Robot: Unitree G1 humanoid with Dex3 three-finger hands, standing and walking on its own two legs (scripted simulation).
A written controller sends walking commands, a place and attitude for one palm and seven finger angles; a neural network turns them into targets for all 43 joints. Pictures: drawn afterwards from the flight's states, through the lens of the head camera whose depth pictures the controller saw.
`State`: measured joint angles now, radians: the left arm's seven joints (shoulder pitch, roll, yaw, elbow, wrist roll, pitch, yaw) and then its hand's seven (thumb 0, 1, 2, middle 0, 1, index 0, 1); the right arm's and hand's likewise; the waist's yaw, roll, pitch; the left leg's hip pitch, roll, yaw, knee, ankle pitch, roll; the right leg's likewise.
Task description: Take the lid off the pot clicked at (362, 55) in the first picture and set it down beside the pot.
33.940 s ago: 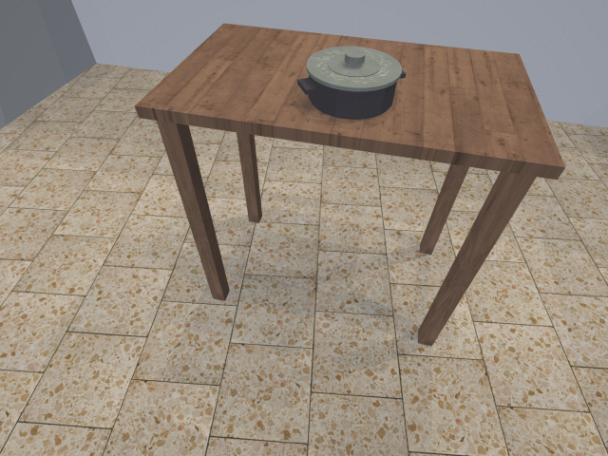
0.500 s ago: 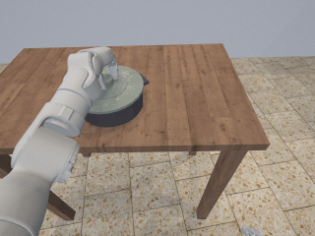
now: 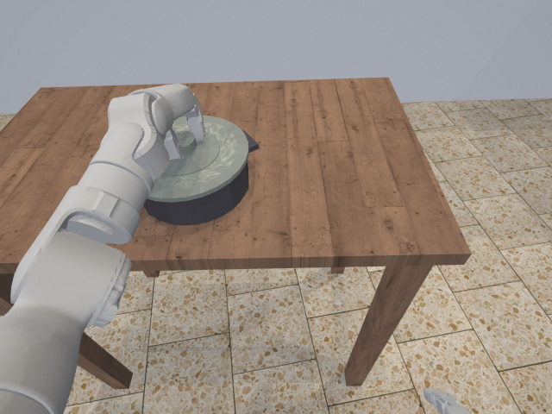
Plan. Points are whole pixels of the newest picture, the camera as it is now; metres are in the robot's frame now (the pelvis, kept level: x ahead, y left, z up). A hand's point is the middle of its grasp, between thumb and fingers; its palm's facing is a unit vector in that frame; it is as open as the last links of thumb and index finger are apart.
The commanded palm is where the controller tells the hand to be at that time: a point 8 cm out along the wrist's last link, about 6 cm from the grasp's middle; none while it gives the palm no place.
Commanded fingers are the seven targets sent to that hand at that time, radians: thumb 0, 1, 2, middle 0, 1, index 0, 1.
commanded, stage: lift the lid straight up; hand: left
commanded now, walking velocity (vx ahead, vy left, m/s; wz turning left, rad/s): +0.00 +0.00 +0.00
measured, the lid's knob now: (182, 143) +0.49 +0.15 +0.15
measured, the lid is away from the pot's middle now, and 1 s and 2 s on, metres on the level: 0.00 0.02 0.03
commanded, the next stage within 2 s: move the lid sideways beside the pot in 1.80 s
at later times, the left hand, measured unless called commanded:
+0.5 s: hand (157, 123) +0.45 +0.16 +0.22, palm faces -0.33 -0.11 -0.94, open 7.4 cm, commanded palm +0.45 +0.16 +0.29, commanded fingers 0.00 0.79 0.86 -0.90 -1.11 -0.79 -1.03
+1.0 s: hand (161, 87) +0.47 +0.15 +0.26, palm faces -0.28 -0.14 -0.95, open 7.4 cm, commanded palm +0.46 +0.16 +0.33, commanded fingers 0.00 0.79 0.86 -0.90 -1.11 -0.79 -1.03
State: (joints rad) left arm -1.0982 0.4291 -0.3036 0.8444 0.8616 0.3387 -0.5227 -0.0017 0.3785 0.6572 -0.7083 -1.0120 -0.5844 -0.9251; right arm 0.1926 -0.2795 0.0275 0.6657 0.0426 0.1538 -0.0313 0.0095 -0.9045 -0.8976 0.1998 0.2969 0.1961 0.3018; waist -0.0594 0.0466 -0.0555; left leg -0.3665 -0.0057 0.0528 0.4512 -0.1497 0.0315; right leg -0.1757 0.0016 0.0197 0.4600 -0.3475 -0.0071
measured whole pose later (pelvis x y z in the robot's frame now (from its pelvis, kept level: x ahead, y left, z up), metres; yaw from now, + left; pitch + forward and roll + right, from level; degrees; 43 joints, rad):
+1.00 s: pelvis +0.00 +0.00 +0.00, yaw +0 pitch +5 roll +0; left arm -1.39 0.44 -0.29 1.05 0.91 0.37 -0.56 -0.03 0.37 0.67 -0.75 -1.03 -0.59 -0.91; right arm 0.25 -0.28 0.03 0.71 0.03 0.09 -0.04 0.01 -0.90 -0.90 0.20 0.30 0.20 0.30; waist -0.08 0.04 -0.06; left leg -0.38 -0.02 0.05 0.43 -0.13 0.04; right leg -0.20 -0.01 0.02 0.45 -0.34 0.00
